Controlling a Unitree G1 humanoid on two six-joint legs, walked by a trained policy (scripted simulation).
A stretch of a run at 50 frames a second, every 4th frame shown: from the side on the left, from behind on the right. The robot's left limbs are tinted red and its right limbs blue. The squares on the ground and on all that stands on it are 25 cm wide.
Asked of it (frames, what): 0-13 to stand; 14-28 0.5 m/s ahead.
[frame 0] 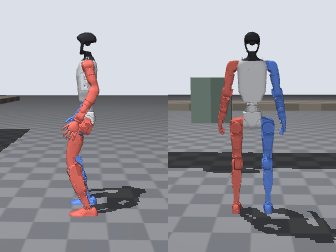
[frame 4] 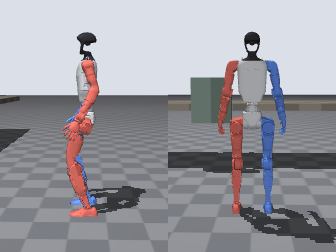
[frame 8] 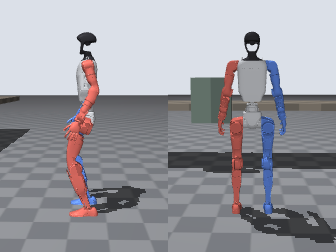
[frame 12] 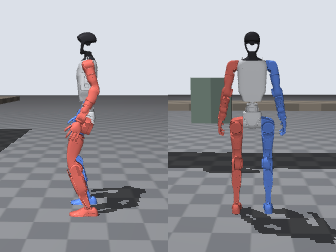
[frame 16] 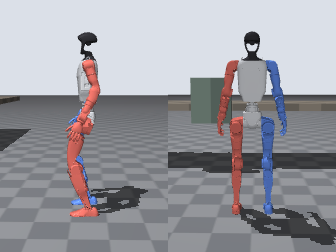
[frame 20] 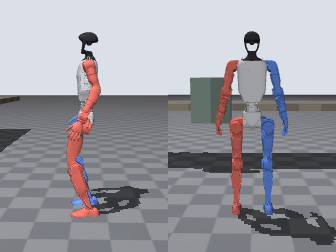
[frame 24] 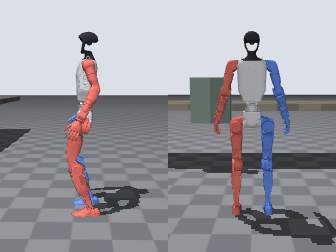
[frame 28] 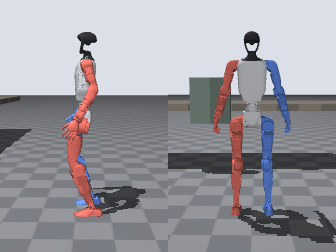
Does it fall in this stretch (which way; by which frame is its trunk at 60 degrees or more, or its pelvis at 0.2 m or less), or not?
no
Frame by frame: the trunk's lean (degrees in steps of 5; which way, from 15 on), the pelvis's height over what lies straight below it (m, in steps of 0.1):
0: 0, 0.8
4: 0, 0.8
8: 0, 0.8
12: 0, 0.8
16: 0, 0.8
20: 0, 0.8
24: 5, 0.8
28: 5, 0.8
